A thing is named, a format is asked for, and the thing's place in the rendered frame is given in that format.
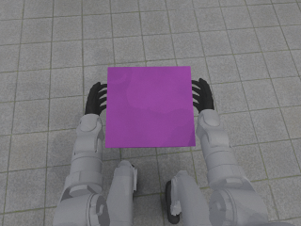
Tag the robot right thigh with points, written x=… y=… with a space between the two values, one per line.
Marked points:
x=195 y=209

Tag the left robot forearm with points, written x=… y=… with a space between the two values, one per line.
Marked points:
x=86 y=160

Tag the robot right hand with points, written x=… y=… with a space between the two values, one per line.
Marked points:
x=205 y=98

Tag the robot left hand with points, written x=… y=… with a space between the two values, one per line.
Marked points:
x=94 y=101

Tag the carton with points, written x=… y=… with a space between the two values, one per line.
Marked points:
x=149 y=107

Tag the robot right shin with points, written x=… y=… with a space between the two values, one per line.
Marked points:
x=175 y=207

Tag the right robot forearm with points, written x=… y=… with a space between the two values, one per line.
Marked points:
x=219 y=156

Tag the robot right upper arm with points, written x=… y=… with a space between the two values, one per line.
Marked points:
x=239 y=207

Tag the robot left upper arm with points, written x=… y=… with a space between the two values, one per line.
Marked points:
x=85 y=210

